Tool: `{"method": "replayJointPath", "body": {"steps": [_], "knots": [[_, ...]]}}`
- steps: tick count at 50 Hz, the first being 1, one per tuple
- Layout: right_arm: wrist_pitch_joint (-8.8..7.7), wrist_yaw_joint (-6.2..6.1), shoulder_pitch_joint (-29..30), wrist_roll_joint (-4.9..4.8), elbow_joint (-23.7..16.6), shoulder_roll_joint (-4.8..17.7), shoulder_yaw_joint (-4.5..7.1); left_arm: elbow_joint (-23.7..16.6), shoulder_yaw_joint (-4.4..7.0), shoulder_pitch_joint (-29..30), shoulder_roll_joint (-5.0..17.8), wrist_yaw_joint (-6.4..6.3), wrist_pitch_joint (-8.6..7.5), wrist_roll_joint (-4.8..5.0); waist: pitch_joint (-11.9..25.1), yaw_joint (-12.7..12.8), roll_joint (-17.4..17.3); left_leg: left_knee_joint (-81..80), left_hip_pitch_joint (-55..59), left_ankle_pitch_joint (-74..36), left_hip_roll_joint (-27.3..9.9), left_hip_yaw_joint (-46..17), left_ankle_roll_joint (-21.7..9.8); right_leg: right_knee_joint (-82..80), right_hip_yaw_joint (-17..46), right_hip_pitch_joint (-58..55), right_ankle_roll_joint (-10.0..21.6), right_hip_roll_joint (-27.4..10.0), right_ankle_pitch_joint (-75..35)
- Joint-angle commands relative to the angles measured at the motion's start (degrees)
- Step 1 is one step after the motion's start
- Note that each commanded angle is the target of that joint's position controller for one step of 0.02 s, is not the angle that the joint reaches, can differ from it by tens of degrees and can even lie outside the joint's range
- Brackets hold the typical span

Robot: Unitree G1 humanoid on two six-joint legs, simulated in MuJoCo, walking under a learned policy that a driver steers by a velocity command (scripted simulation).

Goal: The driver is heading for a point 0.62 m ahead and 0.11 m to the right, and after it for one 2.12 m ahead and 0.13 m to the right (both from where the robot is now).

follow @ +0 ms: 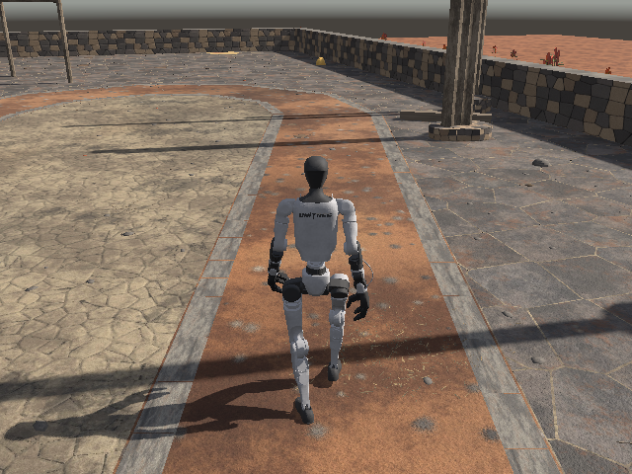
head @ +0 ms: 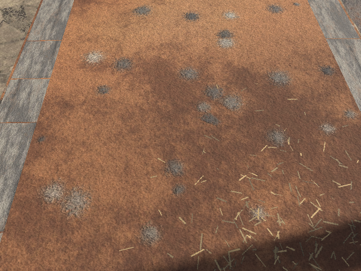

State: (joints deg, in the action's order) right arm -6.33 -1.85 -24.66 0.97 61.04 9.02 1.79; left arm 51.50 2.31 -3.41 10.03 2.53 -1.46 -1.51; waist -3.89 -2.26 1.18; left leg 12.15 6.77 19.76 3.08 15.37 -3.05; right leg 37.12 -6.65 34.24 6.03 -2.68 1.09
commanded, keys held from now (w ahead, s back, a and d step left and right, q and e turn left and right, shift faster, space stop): w+e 0.42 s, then w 0.22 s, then q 0.36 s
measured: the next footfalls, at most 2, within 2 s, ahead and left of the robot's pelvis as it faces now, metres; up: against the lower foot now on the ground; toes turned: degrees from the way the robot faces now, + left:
right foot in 0.08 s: +0.21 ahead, -0.06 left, +0.00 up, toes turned -8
left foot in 0.62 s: +0.57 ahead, +0.01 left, +0.00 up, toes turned -18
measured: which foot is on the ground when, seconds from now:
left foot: down 0.00-0.10, up 0.12-0.60, down 0.62-1.00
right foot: up 0.00-0.06, down 0.08-0.64, up 0.66-1.00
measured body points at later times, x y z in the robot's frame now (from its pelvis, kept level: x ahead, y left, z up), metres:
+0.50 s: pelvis +0.29 -0.03 +0.01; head +0.32 -0.05 +0.45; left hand +0.33 +0.25 -0.12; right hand +0.43 -0.30 -0.10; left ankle +0.49 +0.08 -0.68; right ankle +0.17 -0.06 -0.73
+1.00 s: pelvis +0.51 -0.05 +0.01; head +0.55 -0.05 +0.46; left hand +0.72 +0.14 -0.11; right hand +0.45 -0.31 -0.12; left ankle +0.53 +0.02 -0.73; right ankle +0.56 -0.20 -0.69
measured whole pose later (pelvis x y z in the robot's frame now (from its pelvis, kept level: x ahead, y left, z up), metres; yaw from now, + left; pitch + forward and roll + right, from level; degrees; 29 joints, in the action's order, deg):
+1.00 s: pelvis +0.51 -0.05 +0.01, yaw -12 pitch +1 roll +0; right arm -1.7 0.5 -20.5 0.6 51.3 13.5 2.7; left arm 45.7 1.0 -5.5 13.0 -0.7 -0.4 -1.2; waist -3.8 -3.1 1.7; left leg 21.6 -11.7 10.2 5.5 -3.8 -4.1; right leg 45.3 2.9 30.3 -1.5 -0.3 13.8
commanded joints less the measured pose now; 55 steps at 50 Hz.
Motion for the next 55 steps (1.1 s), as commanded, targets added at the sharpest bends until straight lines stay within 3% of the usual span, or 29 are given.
{"method": "replayJointPath", "body": {"steps": [1,3,4,5,6,7,8,9,10,12,15,21,25,26,28,29,30,31,32,33,34,35,37,39,42,47,51,53,55], "knots": [[0.39,-1.2,-3.6,0.19,-0.9,9.6,1.83,-3.3,0.94,0.0,3.4,-0.25,-0.65,-0.26,0.4,2.7,-6.9,8.4,1.7,-65.4,-17.4,-1.5,-2.5,-1.5,-4.2,-4.9,3.1,5.1,6.7],[1.32,-1.15,-1.8,0.5,-2.0,11.3,2.46,-0.6,2.28,-9.6,5.9,-0.55,-0.81,-0.48,5.7,6.9,-8.2,23.9,0.8,-69.0,-18.2,-1.0,-3.1,-3.7,-4.0,-15.1,6.2,8.2,11.7],[1.58,-0.61,-0.5,0.22,-3.0,11.8,2.68,1.5,3.42,-16.9,7.9,-0.91,-1.17,-1.02,9.1,10.8,-6.4,37.0,-5.3,-59.7,-17.5,-0.3,-2.3,-9.4,-1.4,-25.9,8.2,8.1,10.5],[1.4,-0.01,0.1,0.08,-5.2,9.5,2.3,2.1,5.07,-21.6,13.0,-1.56,-1.19,-1.52,14.0,12.3,0.5,55.7,-19.0,-29.9,-14.2,-0.4,-1.0,-10.6,14.6,-38.6,12.0,-4.3,14.5],[0.94,1.28,0.5,-1.0,-9.9,6.2,2.0,0.6,6.0,-18.9,17.4,-1.44,-0.42,-0.75,17.2,7.8,11.9,74.9,-43.4,12.1,0.0,-7.8,1.8,-18.7,48.4,-51.5,22.0,-17.9,12.3],[0.17,1.63,7.5,-0.26,-11.4,9.5,2.38,0.8,5.6,-18.3,15.8,-1.69,0.15,0.48,12.5,8.8,0.8,73.8,-50.4,6.1,-4.3,-17.3,0.9,-21.6,43.4,-48.3,19.9,-16.3,12.1],[-0.65,1.91,9.6,-0.84,-12.6,9.1,2.15,0.7,4.92,-15.3,13.4,-2.07,0.05,0.73,7.0,6.9,-0.8,69.2,-50.8,0.6,-6.6,-17.4,0.7,-22.8,36.6,-41.9,17.3,-15.1,8.7],[-0.82,1.68,8.5,-0.76,-11.8,9.0,2.23,0.6,4.22,-12.9,10.6,-2.16,-0.31,0.68,3.2,3.9,-5.4,63.6,-47.4,-1.8,-8.5,-17.2,1.1,-23.8,31.3,-34.9,14.5,-12.4,0.9],[0.09,1.55,8.2,0.34,-11.8,8.7,2.26,0.3,3.73,-11.3,9.4,-2.53,-0.84,1.06,2.3,2.1,-5.8,59.8,-43.9,-2.1,-9.6,-17.4,2.0,-24.0,26.7,-30.6,12.7,-9.4,-4.7],[2.42,1.97,6.7,1.83,-12.0,7.6,2.12,0.1,3.24,-11.6,9.1,-2.78,-2.11,1.62,3.3,0.3,-3.5,55.4,-39.7,-2.2,-10.0,-16.9,3.9,-24.2,22.3,-26.9,11.6,-6.1,-11.5],[3.98,2.51,11.5,1.85,-14.7,7.4,1.95,0.4,3.7,-15.0,11.8,-2.67,-2.87,1.75,2.5,1.0,-1.1,48.8,-41.8,-6.5,-9.9,-15.0,5.8,-24.8,20.0,-25.2,10.5,-3.6,-15.2],[4.18,3.02,25.4,1.27,-20.4,8.2,1.37,0.2,3.67,-22.4,12.2,-2.62,-2.2,1.41,1.7,6.3,2.2,34.0,-47.7,-17.1,-7.7,-14.7,6.1,-23.3,22.2,-32.3,7.1,-2.4,-16.1],[3.3,3.55,30.9,0.91,-22.8,7.9,0.48,0.6,3.19,-25.1,11.8,-3.23,-2.31,0.81,0.9,8.3,3.0,24.7,-46.2,-19.6,-5.9,-13.5,3.9,-22.2,22.5,-37.5,6.7,-4.0,-19.0],[3.03,3.61,30.9,0.82,-23.2,8.2,0.43,0.6,3.11,-25.1,11.9,-3.45,-2.46,0.66,0.7,8.0,3.3,22.6,-44.2,-19.4,-5.5,-13.6,3.0,-21.8,22.9,-38.2,6.2,-4.8,-20.3],[2.53,3.36,25.9,0.71,-22.2,9.8,0.92,0.2,3.17,-22.5,13.2,-3.76,-2.91,0.52,1.5,4.8,3.8,18.6,-35.2,-16.5,-3.9,-13.6,0.6,-19.1,22.3,-37.6,4.2,-5.7,-27.6],[2.25,2.89,20.8,0.59,-20.7,11.3,1.57,0.0,3.35,-21.5,14.2,-3.74,-3.18,0.38,3.7,2.6,4.1,17.9,-28.7,-13.6,-2.1,-13.1,-0.5,-14.5,21.6,-37.6,3.3,-5.4,-35.5],[1.78,2.25,12.6,0.41,-18.1,12.4,2.21,0.0,3.41,-20.4,14.8,-3.43,-3.33,0.23,7.7,-1.4,2.6,14.6,-19.8,-14.1,-0.9,-12.3,-1.7,-5.1,19.6,-37.0,2.3,-3.2,-38.3],[1.2,1.44,4.1,1.23,-16.4,14.6,2.93,-0.6,2.97,-20.5,13.3,-3.06,-3.58,0.41,13.3,-4.9,0.3,14.4,-6.6,-12.5,-7.0,-18.0,-3.7,7.5,18.1,-29.5,1.6,-0.6,-27.0],[1.22,1.16,-1.7,2.75,-16.1,21.2,4.52,-1.6,1.83,-28.1,7.6,-2.68,-3.59,2.74,22.6,-2.9,-12.5,13.0,9.9,-7.2,-23.6,-43.3,-10.8,28.8,13.0,-13.3,-1.2,7.8,3.0],[2.19,1.95,0.4,1.3,-15.1,19.4,4.46,-0.6,2.14,-29.5,10.1,-2.84,-3.45,1.9,21.9,-1.3,-14.8,4.7,8.1,-11.9,-27.4,-59.5,-14.4,37.0,13.3,-5.2,-1.4,11.3,28.2],[2.37,2.24,7.0,0.12,-16.3,15.0,3.43,-0.7,2.25,-25.5,10.9,-3.07,-2.98,0.6,11.2,1.3,-7.3,4.8,-1.4,-14.4,-25.5,-51.6,-14.3,39.7,14.3,-2.5,-1.6,7.6,24.2],[2.08,2.55,10.5,-0.25,-16.6,11.1,2.36,-1.6,1.9,-20.8,10.3,-2.89,-2.99,-0.16,6.4,1.5,-2.0,5.1,-8.1,-25.0,-22.7,-42.7,-13.4,37.0,13.3,-2.9,-2.1,5.4,21.2],[1.42,2.52,10.4,-0.69,-14.8,8.4,1.15,-2.9,1.64,-18.0,9.2,-2.43,-2.26,-1.08,4.3,3.3,-3.7,4.6,-13.7,-45.3,-16.9,-31.5,-11.1,30.7,11.0,-5.5,-3.5,2.3,19.9],[0.8,2.68,8.4,-0.78,-13.1,9.4,1.14,-3.0,1.18,-18.7,7.8,-2.15,-1.38,-1.22,6.4,4.3,-5.9,5.3,-14.7,-58.0,-14.7,-27.5,-10.7,26.7,9.3,-8.6,-5.0,2.6,19.2],[1.36,2.48,7.7,-0.59,-12.8,13.0,2.12,-4.4,0.61,-16.0,7.2,-2.38,-0.52,-0.49,7.5,5.0,-5.9,5.8,-16.3,-62.0,-13.1,-24.9,-11.2,20.1,7.6,-8.3,-7.1,3.0,17.2],[3.53,2.12,5.0,-0.57,-13.0,13.9,2.83,-7.2,-0.04,-7.8,7.5,-3.19,0.79,0.24,8.0,2.6,-7.3,7.0,-17.9,-50.4,-11.5,-26.7,-9.0,10.9,7.3,-9.6,-7.8,3.4,11.1],[5.21,1.8,4.0,-0.06,-13.8,14.8,3.73,-8.8,-0.2,-4.1,8.2,-4.17,0.89,0.87,6.5,1.1,-8.1,9.7,-16.9,-42.2,-11.9,-32.1,-9.0,5.2,8.5,-10.3,-7.5,4.3,14.2],[6.08,1.53,5.3,0.05,-14.7,15.2,4.22,-8.9,-0.17,-5.1,8.6,-4.62,0.42,1.28,5.7,1.5,-8.5,11.8,-16.8,-38.2,-11.7,-35.5,-8.1,-0.7,9.2,-13.1,-6.8,4.9,16.2],[6.8,1.22,8.6,-0.77,-16.3,14.9,4.4,-8.3,0.0,-9.6,8.9,-5.14,-0.61,0.98,5.1,4.3,-7.5,16.0,-20.8,-28.9,-8.9,-37.2,-4.5,-15.1,10.0,-22.2,-5.7,3.7,8.7]]}}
